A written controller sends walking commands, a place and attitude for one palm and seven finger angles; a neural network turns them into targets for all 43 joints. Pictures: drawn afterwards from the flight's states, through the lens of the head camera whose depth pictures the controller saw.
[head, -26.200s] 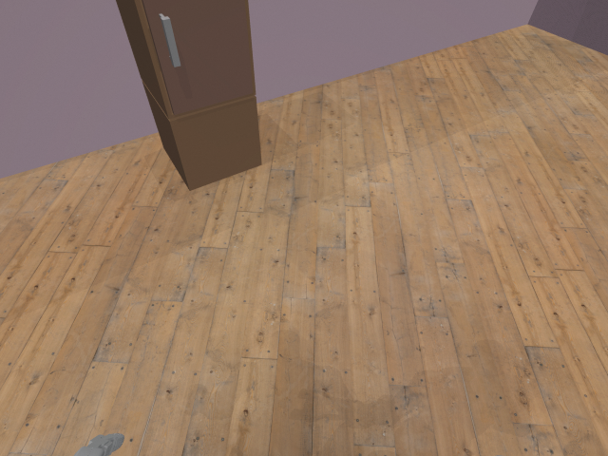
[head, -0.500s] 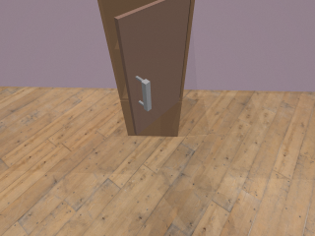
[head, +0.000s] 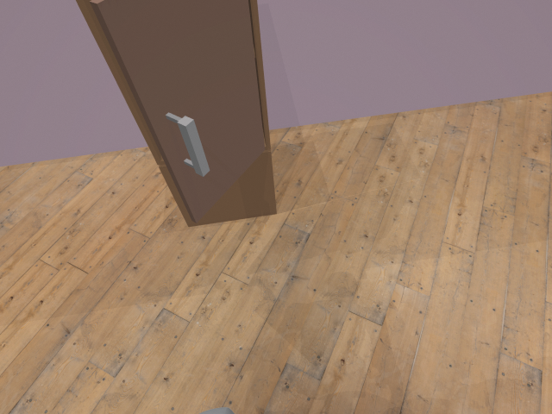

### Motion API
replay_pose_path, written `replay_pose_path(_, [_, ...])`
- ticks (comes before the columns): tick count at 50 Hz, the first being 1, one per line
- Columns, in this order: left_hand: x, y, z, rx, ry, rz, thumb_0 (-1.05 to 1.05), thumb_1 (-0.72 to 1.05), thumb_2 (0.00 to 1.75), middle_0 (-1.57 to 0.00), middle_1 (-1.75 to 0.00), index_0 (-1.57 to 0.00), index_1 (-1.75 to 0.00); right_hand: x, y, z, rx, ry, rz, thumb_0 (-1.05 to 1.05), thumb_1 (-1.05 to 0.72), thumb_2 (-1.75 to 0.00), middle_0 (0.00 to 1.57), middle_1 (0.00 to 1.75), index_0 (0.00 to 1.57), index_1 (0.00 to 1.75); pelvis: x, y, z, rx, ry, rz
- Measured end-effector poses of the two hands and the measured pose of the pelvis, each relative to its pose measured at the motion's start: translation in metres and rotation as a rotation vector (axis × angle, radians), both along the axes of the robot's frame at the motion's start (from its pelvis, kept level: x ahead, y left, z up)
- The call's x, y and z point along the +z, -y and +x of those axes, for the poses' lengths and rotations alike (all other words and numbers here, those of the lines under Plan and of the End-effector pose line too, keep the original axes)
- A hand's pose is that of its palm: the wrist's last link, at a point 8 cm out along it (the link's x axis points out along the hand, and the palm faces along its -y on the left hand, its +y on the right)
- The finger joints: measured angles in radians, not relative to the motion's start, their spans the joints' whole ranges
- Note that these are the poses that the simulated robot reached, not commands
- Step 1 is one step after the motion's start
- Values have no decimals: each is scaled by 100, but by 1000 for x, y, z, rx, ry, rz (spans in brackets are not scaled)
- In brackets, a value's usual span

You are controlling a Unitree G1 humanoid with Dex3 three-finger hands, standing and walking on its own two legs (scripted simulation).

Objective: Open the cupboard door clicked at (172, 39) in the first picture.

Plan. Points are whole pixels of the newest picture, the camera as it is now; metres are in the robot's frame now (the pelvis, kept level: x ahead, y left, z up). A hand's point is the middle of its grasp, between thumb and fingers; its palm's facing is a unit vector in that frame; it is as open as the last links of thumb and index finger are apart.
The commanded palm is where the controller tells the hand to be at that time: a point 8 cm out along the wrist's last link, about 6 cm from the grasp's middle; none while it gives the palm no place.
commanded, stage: walk to a spot facing it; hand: left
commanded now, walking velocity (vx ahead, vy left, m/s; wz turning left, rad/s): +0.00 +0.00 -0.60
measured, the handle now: (187, 145) +0.63 +0.25 -0.04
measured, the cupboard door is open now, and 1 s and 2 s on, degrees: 48 48 48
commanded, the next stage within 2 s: none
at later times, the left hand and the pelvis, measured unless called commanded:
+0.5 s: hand out of the picture +0.09 +0.22 -0.17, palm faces -0.18 -0.95 -0.24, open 7.4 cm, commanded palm none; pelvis +0.00 +0.03 +0.01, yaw -16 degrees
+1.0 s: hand (220, 380) +0.18 +0.12 -0.14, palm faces -0.55 -0.79 -0.26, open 7.4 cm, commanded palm none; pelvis +0.00 -0.01 +0.02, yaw -35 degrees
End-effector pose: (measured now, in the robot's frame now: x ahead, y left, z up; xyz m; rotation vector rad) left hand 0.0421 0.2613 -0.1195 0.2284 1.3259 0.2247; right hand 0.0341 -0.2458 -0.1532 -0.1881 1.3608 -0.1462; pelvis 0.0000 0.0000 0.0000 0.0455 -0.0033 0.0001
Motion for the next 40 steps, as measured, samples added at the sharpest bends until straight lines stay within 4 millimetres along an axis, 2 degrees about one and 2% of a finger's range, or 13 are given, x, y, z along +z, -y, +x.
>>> replay_pose_path(2, [1,6,0,-9,7,15,1,91,90,-20,-30,-20,-30,-4,9,-4,-24,-16,4,0,-90,-90,20,29,20,30,-2,6,-3,-11,4,-10])
replay_pose_path(5, [8,15,-4,-17,-14,16,1,91,90,-20,-30,-20,-30,4,18,-1,-53,-5,3,0,-90,-90,20,29,20,30,6,11,-3,-31,-3,-15])
replay_pose_path(12, [14,25,0,-83,-55,-1,1,90,90,-20,-30,-21,-30,30,27,27,-122,132,-23,0,-90,-90,20,29,20,30,20,12,-1,-131,-32,4])
replay_pose_path(19, [6,13,19,-143,-40,-26,1,90,90,-20,-30,-21,-30,49,16,53,-161,256,-52,0,-90,-90,20,29,20,30,20,-3,0,-213,-38,-12])
replay_pose_path(23, [-9,-2,40,-188,-24,-46,1,90,90,-20,-30,-21,-30,52,5,52,-184,319,-90,0,-90,-90,20,29,20,30,10,-20,3,-254,-53,-51])
replay_pose_path(26, [-13,-9,64,-235,1,-56,1,91,90,-20,-30,-21,-30,53,-4,31,-193,289,-113,0,-90,-90,20,29,20,30,9,-26,0,-287,-37,-49])
replay_pose_path(31, [-2,-4,105,-319,60,-62,1,91,90,-20,-30,-20,-30,54,-11,-20,-243,176,-112,0,-90,-90,20,29,21,30,17,-25,-1,-342,-45,-68])
replay_pose_path(36, [5,21,136,-438,76,-52,1,91,90,-20,-30,-20,-30,44,-6,-74,-359,100,-96,0,-90,-90,20,30,21,30,16,-16,-3,-418,-50,-67])
replay_pose_path(40, [2,53,158,-544,112,-27,1,91,90,-20,-30,-20,-30,22,7,-117,-469,63,-80,0,-90,-90,20,30,21,30,0,1,-5,-479,-46,-30])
